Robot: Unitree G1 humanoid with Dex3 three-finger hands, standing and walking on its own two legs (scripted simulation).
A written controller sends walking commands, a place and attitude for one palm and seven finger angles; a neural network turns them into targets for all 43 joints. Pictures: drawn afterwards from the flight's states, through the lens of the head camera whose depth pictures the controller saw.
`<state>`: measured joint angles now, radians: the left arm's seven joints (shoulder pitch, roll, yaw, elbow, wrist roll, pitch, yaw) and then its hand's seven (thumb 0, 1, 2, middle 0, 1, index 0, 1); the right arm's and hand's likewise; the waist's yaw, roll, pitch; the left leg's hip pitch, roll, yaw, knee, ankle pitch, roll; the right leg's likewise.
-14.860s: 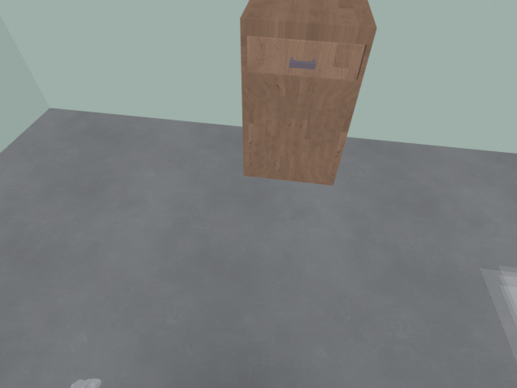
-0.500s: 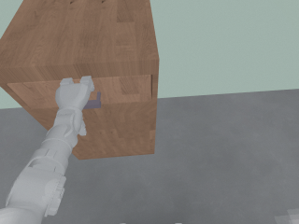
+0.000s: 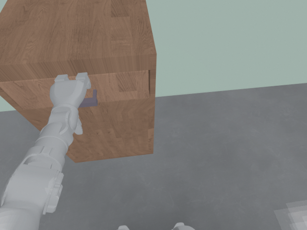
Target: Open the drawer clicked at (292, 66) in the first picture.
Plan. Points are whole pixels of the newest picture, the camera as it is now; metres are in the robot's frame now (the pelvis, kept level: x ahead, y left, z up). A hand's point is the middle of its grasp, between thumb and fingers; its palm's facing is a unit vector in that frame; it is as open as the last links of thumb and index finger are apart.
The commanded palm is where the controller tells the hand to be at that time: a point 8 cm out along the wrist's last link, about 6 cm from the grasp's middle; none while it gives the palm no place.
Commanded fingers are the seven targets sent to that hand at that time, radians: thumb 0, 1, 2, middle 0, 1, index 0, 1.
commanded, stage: re-aim the fingers above the handle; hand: left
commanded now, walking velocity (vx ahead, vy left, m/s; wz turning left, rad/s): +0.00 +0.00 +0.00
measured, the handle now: (81, 98) +0.53 +0.22 -0.04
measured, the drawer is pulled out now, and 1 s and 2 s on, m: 0.00 0.00 0.00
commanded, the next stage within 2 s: lower the fingers behind the handle in 1.28 s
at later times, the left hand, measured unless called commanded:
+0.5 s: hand (77, 103) +0.47 +0.20 +0.01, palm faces -0.04 -0.03 -1.00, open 13.8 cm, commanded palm +0.45 +0.20 +0.07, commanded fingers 0.00 -0.50 0.30 -0.30 -1.20 -0.30 -1.20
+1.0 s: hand (75, 105) +0.46 +0.21 +0.02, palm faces -0.03 -0.03 -1.00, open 13.8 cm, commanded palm +0.44 +0.21 +0.07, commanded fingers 0.00 -0.50 0.30 -0.30 -1.20 -0.30 -1.20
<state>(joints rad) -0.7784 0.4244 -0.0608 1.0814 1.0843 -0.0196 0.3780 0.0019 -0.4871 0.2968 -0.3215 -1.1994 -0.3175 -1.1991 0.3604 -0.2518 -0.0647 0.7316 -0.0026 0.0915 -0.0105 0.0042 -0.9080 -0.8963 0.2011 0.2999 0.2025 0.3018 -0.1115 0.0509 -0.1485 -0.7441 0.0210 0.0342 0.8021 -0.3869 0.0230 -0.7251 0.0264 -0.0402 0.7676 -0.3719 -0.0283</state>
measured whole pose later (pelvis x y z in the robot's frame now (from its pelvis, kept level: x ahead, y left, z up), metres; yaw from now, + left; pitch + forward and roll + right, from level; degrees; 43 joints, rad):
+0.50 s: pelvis +0.00 +0.01 +0.00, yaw +0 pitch +19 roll -2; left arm -0.78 0.40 -0.07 1.08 1.09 0.01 0.40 0.00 -0.49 0.30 -0.32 -1.20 -0.32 -1.20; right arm 0.36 -0.24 -0.06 0.73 -0.01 0.09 0.00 0.00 -0.91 -0.90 0.20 0.30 0.20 0.30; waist -0.11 0.05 -0.15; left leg -0.75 0.02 0.04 0.81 -0.40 0.04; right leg -0.73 0.02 -0.03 0.77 -0.37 -0.01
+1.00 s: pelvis +0.01 +0.00 +0.00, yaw +0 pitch +18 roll -1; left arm -0.72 0.39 -0.07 1.02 1.09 0.01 0.39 0.00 -0.49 0.30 -0.32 -1.20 -0.32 -1.20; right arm 0.33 -0.25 -0.07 0.72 -0.01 0.10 0.00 0.00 -0.91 -0.90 0.20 0.30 0.20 0.30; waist -0.08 0.05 -0.16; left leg -0.71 0.02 0.04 0.79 -0.40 0.02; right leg -0.69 0.03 -0.04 0.75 -0.38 -0.03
